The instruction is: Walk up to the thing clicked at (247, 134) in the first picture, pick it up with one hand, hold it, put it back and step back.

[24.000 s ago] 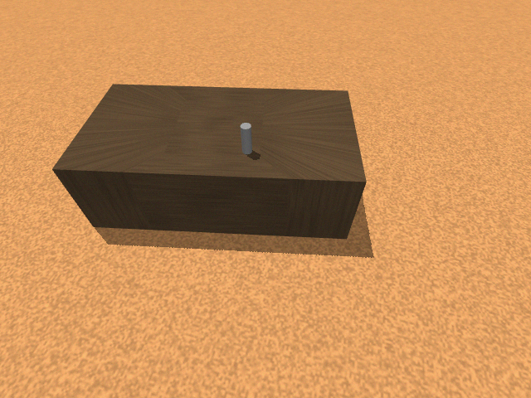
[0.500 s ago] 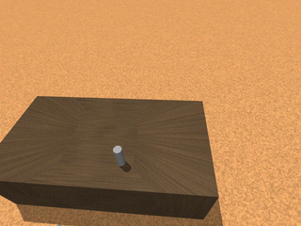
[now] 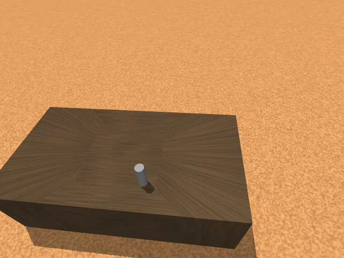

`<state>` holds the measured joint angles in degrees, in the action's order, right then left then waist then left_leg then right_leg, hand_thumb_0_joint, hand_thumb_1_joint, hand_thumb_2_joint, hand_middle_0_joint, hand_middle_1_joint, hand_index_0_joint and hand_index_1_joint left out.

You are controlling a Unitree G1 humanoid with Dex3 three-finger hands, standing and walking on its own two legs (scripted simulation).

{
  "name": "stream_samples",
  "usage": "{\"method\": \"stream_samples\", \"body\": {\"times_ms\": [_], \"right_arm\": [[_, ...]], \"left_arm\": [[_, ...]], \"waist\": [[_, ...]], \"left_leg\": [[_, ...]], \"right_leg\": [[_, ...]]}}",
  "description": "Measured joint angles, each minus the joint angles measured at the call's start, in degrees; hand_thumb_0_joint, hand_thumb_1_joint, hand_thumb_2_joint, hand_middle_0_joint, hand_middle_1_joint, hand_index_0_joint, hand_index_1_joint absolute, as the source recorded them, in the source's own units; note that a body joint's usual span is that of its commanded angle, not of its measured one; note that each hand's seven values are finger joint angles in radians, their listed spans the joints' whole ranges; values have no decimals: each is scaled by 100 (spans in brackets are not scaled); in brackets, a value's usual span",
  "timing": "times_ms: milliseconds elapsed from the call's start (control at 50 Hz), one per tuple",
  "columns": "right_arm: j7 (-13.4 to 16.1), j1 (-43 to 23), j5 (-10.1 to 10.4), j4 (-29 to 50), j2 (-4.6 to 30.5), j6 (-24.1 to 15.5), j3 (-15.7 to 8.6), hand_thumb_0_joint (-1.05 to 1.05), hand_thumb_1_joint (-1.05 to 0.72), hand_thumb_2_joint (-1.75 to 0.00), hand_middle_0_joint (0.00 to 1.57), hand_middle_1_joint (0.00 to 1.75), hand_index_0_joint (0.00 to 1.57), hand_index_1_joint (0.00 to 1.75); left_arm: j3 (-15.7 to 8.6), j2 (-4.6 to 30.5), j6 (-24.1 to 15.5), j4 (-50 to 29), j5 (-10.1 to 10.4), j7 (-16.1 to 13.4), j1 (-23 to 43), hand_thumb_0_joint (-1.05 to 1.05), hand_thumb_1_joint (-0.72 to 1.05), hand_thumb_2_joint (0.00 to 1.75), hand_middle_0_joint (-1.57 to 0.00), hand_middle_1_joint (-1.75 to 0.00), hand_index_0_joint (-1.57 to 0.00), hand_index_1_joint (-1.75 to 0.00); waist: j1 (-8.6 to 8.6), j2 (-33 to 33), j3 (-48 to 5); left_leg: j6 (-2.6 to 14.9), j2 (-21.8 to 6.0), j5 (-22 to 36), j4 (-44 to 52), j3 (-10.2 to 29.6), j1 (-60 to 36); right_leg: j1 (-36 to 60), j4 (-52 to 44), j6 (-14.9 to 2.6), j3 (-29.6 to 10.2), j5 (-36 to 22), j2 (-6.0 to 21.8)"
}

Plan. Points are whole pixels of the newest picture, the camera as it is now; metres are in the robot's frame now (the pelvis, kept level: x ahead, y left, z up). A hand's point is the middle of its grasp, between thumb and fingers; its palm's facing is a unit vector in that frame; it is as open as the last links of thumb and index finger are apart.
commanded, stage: home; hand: left
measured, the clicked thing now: (141, 175) +0.51 +0.20 -0.33
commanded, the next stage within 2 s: stand in 0.68 s
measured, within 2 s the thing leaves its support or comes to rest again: neither
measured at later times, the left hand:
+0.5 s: hand out of the picture +0.08 +0.25 -0.15, palm faces -0.02 -0.93 -0.37, open 17.6 cm
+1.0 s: hand out of the picture +0.10 +0.25 -0.15, palm faces -0.01 -0.93 -0.37, open 15.3 cm
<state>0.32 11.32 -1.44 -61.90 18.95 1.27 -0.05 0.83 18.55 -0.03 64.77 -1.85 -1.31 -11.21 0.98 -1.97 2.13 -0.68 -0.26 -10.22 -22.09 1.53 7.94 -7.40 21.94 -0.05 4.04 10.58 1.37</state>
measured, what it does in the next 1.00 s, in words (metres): stands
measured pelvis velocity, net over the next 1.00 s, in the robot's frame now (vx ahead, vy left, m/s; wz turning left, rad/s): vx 0.02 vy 0.00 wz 0.00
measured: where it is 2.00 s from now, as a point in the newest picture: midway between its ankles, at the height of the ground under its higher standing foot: outside the picture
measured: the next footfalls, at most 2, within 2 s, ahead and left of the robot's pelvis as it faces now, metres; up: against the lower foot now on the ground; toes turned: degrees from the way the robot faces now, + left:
none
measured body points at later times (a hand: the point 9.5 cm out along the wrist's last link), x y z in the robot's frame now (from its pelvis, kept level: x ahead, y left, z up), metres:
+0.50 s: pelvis +0.02 +0.00 +0.00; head +0.01 -0.01 +0.45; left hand +0.08 +0.30 -0.12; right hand +0.09 -0.29 -0.14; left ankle +0.02 +0.13 -0.74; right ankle +0.02 -0.12 -0.74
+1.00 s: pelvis +0.02 +0.00 +0.00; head +0.02 -0.02 +0.45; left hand +0.10 +0.30 -0.12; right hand +0.10 -0.30 -0.14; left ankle +0.02 +0.13 -0.74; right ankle +0.02 -0.12 -0.74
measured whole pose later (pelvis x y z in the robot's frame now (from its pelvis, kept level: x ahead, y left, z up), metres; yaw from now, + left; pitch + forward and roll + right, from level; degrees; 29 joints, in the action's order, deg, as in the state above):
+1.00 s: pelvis +0.02 +0.00 +0.00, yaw +0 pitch -3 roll +0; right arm 0.6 6.7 -0.9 -64.8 20.2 0.0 0.4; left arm 0.0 18.9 -0.5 65.8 -1.1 -0.8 -5.9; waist 0.4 -1.4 2.5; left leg -1.1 -0.5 -9.4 -16.8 1.3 4.5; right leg -4.8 18.2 -0.3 3.8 10.5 1.1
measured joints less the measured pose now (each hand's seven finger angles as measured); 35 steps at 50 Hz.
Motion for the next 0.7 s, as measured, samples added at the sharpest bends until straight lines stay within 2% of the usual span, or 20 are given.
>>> {"method": "stream_samples", "body": {"times_ms": [360, 700], "right_arm": [[41, -254, 38, -167, 60, -81, 78, 1, -90, -90, 21, 30, 21, 30], [27, -435, 45, -249, 121, -110, 42, 1, -90, -90, 21, 30, 21, 30]], "left_arm": [[-28, -18, -23, 141, 56, 26, 347, -1, -56, 5, -6, -5, -5, -5], [-66, 10, -49, 129, 69, 40, 491, -1, -57, 4, -5, -5, -5, -5]], "waist": [[-33, 22, 33], [-47, 35, 38]], "left_leg": [[13, 31, 50, 280, -37, -196], [-13, 3, 71, 461, -34, -289]], "right_leg": [[136, -174, 23, -35, -7, 29], [221, -342, 5, -30, -22, -2]]}}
